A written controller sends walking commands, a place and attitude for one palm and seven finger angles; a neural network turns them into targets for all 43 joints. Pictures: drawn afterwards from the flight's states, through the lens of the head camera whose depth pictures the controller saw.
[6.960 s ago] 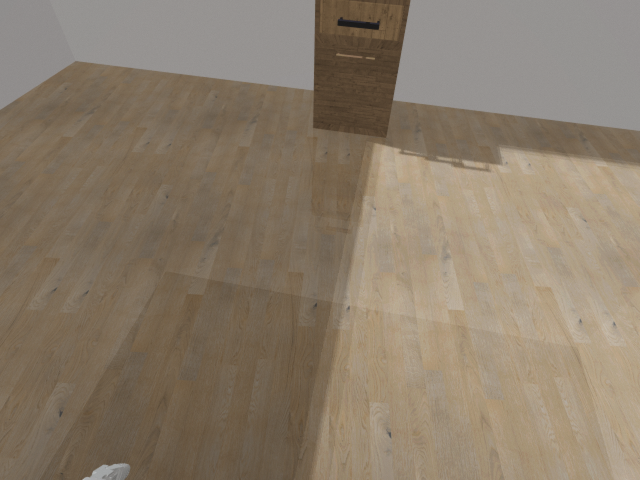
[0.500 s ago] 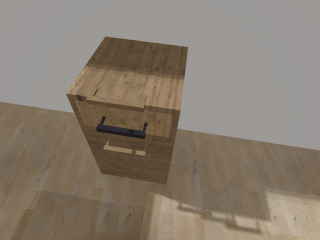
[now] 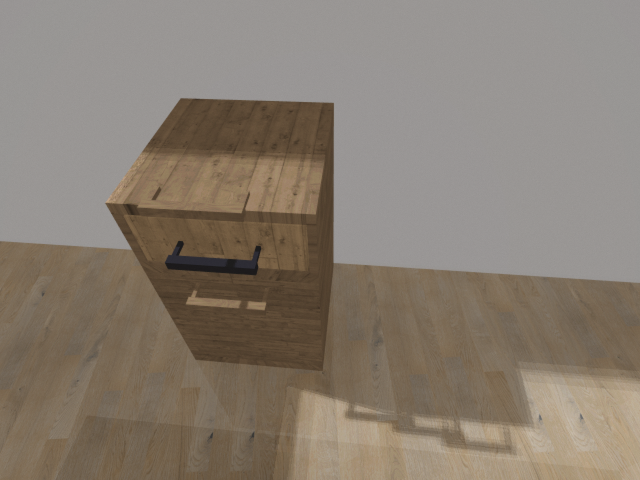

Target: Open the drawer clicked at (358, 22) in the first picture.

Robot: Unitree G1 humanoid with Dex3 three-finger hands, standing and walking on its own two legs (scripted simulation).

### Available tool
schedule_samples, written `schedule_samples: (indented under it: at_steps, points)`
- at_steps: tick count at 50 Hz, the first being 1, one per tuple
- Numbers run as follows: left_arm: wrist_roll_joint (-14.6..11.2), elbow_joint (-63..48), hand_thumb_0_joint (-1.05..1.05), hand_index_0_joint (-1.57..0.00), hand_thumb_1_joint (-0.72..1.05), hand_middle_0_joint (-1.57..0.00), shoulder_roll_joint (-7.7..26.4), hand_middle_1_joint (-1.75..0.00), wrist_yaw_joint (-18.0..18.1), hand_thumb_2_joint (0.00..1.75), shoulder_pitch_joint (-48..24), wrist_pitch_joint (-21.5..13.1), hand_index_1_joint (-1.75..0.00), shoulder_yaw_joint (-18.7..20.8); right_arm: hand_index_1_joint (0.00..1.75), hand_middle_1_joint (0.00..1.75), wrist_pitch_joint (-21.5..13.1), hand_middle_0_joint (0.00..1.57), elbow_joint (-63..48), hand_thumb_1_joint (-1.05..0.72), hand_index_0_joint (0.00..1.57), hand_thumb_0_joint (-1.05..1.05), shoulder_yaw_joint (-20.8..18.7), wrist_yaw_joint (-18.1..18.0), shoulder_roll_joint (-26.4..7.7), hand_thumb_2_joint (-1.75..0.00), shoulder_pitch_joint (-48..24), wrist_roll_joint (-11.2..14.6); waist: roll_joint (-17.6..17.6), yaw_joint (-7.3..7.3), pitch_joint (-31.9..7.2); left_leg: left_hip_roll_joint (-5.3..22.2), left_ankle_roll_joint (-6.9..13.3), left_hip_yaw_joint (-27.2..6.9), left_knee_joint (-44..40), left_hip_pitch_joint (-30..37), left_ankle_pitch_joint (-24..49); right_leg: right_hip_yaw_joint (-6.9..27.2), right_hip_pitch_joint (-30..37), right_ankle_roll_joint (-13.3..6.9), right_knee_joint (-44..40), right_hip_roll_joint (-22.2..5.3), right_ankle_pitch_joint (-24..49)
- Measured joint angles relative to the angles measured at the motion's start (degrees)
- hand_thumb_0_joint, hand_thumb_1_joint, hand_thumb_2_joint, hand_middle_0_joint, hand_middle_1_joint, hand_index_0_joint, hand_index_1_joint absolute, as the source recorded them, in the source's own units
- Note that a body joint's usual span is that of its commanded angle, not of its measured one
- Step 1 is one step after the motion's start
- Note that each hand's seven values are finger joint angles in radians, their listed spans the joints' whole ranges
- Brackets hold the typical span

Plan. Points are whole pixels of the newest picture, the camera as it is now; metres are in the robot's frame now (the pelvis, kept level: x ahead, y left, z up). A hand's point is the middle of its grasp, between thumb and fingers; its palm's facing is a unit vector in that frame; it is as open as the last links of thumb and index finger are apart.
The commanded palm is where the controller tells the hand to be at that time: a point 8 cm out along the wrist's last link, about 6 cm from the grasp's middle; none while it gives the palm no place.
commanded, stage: come to a stop and stand still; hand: left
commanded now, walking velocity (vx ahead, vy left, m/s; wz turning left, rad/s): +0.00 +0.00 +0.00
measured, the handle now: (215, 256) +0.58 +0.26 -0.16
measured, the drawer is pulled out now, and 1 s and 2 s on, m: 0.00 0.00 0.00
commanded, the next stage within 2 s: look again from close up in 0.22 s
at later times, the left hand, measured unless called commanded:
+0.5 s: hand out of the picture -0.01 +0.19 -0.18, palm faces +0.02 -0.99 -0.16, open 7.3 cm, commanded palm none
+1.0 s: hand out of the picture -0.05 +0.27 -0.18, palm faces +0.00 -0.99 -0.16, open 7.3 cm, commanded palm none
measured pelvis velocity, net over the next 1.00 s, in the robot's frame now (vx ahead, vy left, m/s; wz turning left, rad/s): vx -0.02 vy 0.10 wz -0.03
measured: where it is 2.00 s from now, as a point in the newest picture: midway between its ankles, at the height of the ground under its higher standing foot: outside the picture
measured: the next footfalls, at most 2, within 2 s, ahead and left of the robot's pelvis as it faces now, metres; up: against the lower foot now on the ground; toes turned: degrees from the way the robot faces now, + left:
left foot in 1.44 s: +0.15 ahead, +0.20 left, +0.00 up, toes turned +2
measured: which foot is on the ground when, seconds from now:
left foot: down 0.00-1.00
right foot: down 0.00-1.00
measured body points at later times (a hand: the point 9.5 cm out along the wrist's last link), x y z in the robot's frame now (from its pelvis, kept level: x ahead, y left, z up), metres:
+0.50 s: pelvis +0.00 +0.03 +0.00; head +0.01 +0.04 +0.45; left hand -0.01 +0.24 -0.16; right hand +0.01 -0.19 -0.16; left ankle +0.01 +0.14 -0.74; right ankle -0.03 -0.06 -0.74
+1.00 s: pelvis -0.02 +0.10 +0.00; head -0.02 +0.12 +0.45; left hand -0.05 +0.32 -0.17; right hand -0.02 -0.13 -0.15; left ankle +0.01 +0.14 -0.74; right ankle -0.03 -0.06 -0.73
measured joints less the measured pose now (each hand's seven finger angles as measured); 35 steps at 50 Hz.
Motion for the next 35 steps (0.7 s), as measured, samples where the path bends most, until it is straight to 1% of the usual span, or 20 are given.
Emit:
schedule_samples:
  at_steps: [2,4,9,16,17,18,20,21,23,24,25,26,28,30,35]
  points:
    - [-0.16,0.12,0.01,-0.21,0.94,-0.20,0.18,-0.30,-0.14,0.90,-0.24,-0.21,-0.30,0.14,0.30,0.30,-0.09,0.19,0.79,-0.91,0.20,0.01,0.50,-0.09,0.63,-0.90,0.65,-0.14,-0.58,0.58,0.86,0.32,-0.39,0.03,-0.87,0.39,1.08,0.07,0.46,-0.25,-1.18,0.37,0.93]
    - [-0.28,0.42,0.01,-0.21,0.94,-0.20,0.11,-0.30,-0.32,0.90,-0.20,-0.24,-0.30,0.16,0.30,0.30,-0.19,0.19,1.30,-0.91,0.20,0.01,0.78,-0.12,1.06,-0.90,1.25,-0.16,-0.67,0.82,1.51,0.68,-0.47,0.02,-1.51,0.55,1.70,0.09,0.78,-0.37,-2.26,0.77,1.74]
    - [-0.37,1.53,0.00,-0.21,0.93,-0.20,-0.65,-0.30,-0.64,0.90,1.08,-0.12,-0.30,0.09,0.30,0.30,-0.35,0.19,2.05,-0.91,0.20,0.01,1.05,-0.17,1.77,-0.90,2.62,-0.21,-0.49,0.87,1.86,0.99,-0.25,0.08,-2.36,0.81,2.08,0.17,1.42,-0.43,-4.05,1.15,2.71]
    - [-0.40,2.70,0.00,-0.21,0.91,-0.20,-1.73,-0.30,-0.64,0.90,2.89,-0.26,-0.30,-0.02,0.30,0.30,-0.96,0.19,2.10,-0.91,0.20,0.01,1.38,-0.40,2.80,-0.90,3.08,-0.12,-0.71,1.10,1.43,0.63,-0.44,0.44,-2.81,1.32,1.72,0.50,2.07,0.07,-4.91,0.77,2.62]
    - [-0.13,2.66,0.00,-0.21,0.91,-0.20,-1.99,-0.30,-0.15,0.90,3.13,-0.91,-0.30,-0.16,0.30,0.30,-1.06,0.19,1.90,-0.91,0.20,0.01,1.43,-0.23,2.82,-0.90,2.78,0.00,-0.63,1.44,1.30,0.64,-0.01,0.69,-0.22,0.07,0.30,0.66,1.71,0.39,-4.99,0.76,2.73]
    - [0.14,2.31,0.00,-0.21,0.91,-0.20,-2.33,-0.30,0.40,0.90,3.55,-1.85,-0.30,-0.37,0.30,0.30,-0.89,0.19,1.03,-0.91,0.20,0.01,1.50,-0.03,2.68,-0.90,2.22,0.15,-0.54,1.70,1.52,0.33,0.89,0.66,3.50,-1.38,-1.65,1.04,1.29,0.84,-4.96,0.76,2.99]
    - [0.46,1.29,0.00,-0.21,0.91,-0.20,-2.83,-0.30,0.91,0.90,4.57,-2.86,-0.30,-0.67,0.30,0.30,-1.03,0.19,-1.51,-0.91,0.20,0.01,1.24,0.04,2.55,-0.90,1.15,0.32,-0.68,1.48,1.86,-0.82,2.89,0.95,9.37,-3.63,-4.47,1.72,0.51,1.32,-4.55,0.41,3.31]
    - [0.60,0.91,0.00,-0.21,0.91,-0.20,-2.92,-0.30,0.95,0.90,4.97,-2.96,-0.30,-0.78,0.30,0.30,-1.31,0.19,-2.55,-0.91,0.20,0.01,1.13,0.00,2.53,-0.90,0.71,0.36,-0.80,1.24,1.78,-1.34,3.48,1.44,10.59,-4.14,-5.34,1.84,0.23,1.32,-4.23,0.19,3.24]
    - [0.81,0.17,0.00,-0.21,0.91,-0.20,-2.92,-0.30,0.85,0.90,5.51,-2.69,-0.30,-0.95,0.30,0.30,-1.63,0.20,-3.76,-0.93,0.20,0.02,0.80,-0.34,1.97,-0.90,0.39,0.28,-0.89,0.93,1.25,-2.31,4.11,2.55,9.46,-3.68,-5.24,1.59,-0.10,1.58,-3.06,-0.25,2.56]
    - [0.81,-0.13,0.00,-0.21,0.91,-0.20,-2.84,-0.30,0.81,0.90,5.65,-2.45,-0.30,-1.02,0.30,0.30,-1.94,0.20,-4.27,-0.93,0.20,0.02,0.69,-0.29,1.66,-0.90,0.45,0.33,-0.76,0.86,0.86,-2.64,4.29,2.98,7.35,-2.82,-3.63,1.26,-0.33,1.90,-2.03,-0.33,1.91]
    - [0.75,-0.34,0.00,-0.21,0.91,-0.20,-2.71,-0.30,0.76,0.90,5.70,-2.20,-0.30,-1.07,0.30,0.30,-2.30,0.20,-4.61,-0.94,0.20,0.02,0.65,-0.26,1.38,-0.90,0.56,0.31,-0.48,0.82,0.39,-2.66,4.68,3.02,5.39,-1.78,-3.19,0.80,-0.68,2.28,-0.73,-0.25,1.08]
    - [0.65,-0.30,0.00,-0.21,0.91,-0.20,-2.31,-0.30,0.75,0.90,5.38,-1.84,-0.30,-1.00,0.30,0.30,-2.53,0.20,-4.46,-0.94,0.20,0.02,0.64,-0.30,1.56,-0.90,0.37,0.20,-1.11,0.89,0.07,-3.18,5.18,3.01,5.44,-1.63,-4.19,0.63,-0.94,2.70,0.53,-0.81,0.26]
    - [0.60,-0.48,0.00,-0.21,0.91,-0.20,-1.64,-0.30,0.85,0.90,5.03,-1.32,-0.30,-0.81,0.30,0.30,-2.54,0.20,-4.38,-0.94,0.20,0.02,0.88,-0.48,1.77,-0.90,0.19,-0.17,-2.45,1.81,-0.71,-4.05,6.09,3.55,6.16,-1.58,-4.67,1.07,-0.86,3.71,1.14,-1.79,-0.03]
    - [0.66,-0.71,0.00,-0.21,0.91,-0.20,-1.22,-0.30,0.78,0.90,4.98,-1.13,-0.30,-0.87,0.30,0.30,-2.75,0.20,-4.65,-0.95,0.20,0.02,1.16,-0.46,1.69,-0.90,0.19,-0.28,-3.04,2.34,-1.45,-4.53,6.83,4.07,6.09,-1.42,-4.41,1.53,-0.67,4.21,0.82,-2.28,0.26]
    - [0.89,-1.28,0.00,-0.20,0.91,-0.20,-0.50,-0.30,0.28,0.90,5.25,-0.69,-0.30,-1.07,0.30,0.30,-2.81,0.20,-5.59,-0.95,0.20,0.02,1.53,-0.32,1.51,-0.90,0.09,-0.28,-3.57,2.52,-2.26,-5.92,8.37,5.02,4.40,-1.16,-3.13,2.34,-0.88,5.23,-0.09,-3.66,1.40]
